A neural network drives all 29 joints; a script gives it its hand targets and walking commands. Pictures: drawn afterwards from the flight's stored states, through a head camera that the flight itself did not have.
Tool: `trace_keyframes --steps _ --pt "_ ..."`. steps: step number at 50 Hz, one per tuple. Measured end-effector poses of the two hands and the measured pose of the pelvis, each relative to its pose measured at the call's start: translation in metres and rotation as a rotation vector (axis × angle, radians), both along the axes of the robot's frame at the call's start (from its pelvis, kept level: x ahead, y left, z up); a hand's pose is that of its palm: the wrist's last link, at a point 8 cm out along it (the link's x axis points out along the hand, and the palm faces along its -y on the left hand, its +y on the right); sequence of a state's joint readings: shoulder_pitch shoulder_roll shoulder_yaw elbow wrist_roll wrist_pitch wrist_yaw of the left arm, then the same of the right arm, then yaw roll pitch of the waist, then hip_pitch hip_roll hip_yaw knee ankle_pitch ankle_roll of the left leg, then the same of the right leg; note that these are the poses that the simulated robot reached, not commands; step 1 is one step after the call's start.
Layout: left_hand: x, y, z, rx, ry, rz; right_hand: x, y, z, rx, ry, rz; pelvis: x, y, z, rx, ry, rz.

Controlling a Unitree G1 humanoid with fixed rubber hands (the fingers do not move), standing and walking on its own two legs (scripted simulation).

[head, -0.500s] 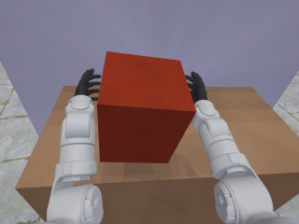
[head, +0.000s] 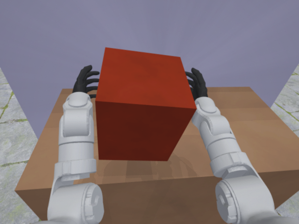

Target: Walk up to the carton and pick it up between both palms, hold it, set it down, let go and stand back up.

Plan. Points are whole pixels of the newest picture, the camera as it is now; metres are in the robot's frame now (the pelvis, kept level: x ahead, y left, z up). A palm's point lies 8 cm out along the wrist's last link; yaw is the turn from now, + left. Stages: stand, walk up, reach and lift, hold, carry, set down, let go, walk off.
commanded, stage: reach and lift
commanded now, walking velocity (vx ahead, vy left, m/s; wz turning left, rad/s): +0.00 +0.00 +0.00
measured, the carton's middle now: (138, 109) +0.40 +0.02 +0.14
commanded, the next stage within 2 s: hold in 0.12 s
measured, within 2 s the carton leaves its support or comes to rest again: neither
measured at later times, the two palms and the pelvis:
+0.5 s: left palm (77, 90) +0.36 +0.16 +0.23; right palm (202, 87) +0.36 -0.14 +0.24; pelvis -0.01 +0.00 +0.00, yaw -1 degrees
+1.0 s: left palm (79, 90) +0.36 +0.16 +0.23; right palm (202, 86) +0.37 -0.14 +0.24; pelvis +0.00 +0.00 +0.00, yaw -1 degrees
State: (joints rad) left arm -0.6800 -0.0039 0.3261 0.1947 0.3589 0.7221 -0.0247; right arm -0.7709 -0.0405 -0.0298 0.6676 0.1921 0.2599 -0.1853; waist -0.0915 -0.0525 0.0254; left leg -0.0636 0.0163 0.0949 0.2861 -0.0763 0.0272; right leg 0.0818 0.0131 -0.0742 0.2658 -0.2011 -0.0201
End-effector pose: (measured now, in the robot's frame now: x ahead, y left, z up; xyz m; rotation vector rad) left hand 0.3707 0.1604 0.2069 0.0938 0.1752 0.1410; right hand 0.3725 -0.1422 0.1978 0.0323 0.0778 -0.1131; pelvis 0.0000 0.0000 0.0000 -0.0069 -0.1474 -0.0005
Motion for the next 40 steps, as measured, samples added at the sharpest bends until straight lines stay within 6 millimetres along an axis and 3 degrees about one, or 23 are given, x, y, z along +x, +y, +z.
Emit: trace_keyframes --steps 12,23,40 --pt "-0.011 0.005 0.006 -0.011 -0.016 0.008 -0.008 0.005 0.01 0.007 -0.017 0.011 -0.001 0.0 0.0 -0.002 -0.017 0.007" --pt "-0.013 0.004 0.023 -0.037 -0.017 -0.001 -0.012 0.004 0.038 0.011 -0.021 -0.003 -0.005 0.002 0.0 0.001 -0.009 -0.011" --pt "-0.009 0.002 0.02 -0.034 -0.005 -0.002 -0.007 0.002 0.04 0.017 -0.009 0.001 0.001 0.001 0.0 0.0 0.0 -0.01"
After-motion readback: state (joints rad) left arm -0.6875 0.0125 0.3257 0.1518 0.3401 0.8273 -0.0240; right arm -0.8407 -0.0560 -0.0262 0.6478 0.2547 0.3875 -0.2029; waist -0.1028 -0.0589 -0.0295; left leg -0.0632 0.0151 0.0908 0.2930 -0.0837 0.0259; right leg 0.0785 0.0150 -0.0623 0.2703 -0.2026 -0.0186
